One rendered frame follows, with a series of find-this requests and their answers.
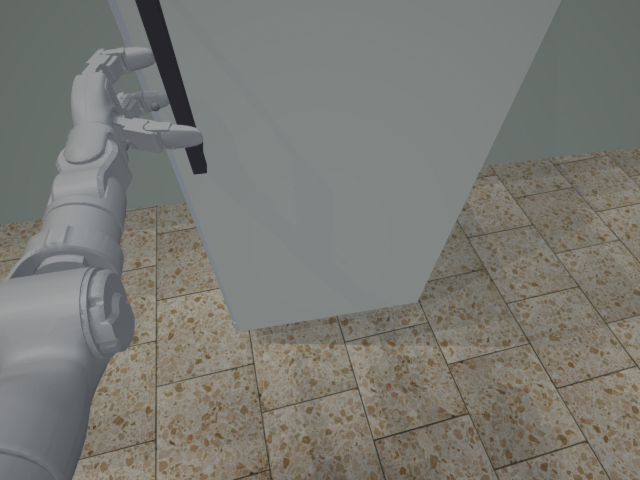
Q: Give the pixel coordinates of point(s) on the handle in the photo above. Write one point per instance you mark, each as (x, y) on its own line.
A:
(160, 42)

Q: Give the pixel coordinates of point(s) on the robot left forearm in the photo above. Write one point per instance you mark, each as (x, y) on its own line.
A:
(84, 219)

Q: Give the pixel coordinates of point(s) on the left robot upper arm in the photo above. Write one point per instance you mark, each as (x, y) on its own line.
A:
(58, 332)

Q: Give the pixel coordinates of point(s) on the fridge door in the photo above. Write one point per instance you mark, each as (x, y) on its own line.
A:
(342, 138)

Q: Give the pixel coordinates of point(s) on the robot left hand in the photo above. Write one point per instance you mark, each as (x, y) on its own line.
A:
(94, 100)

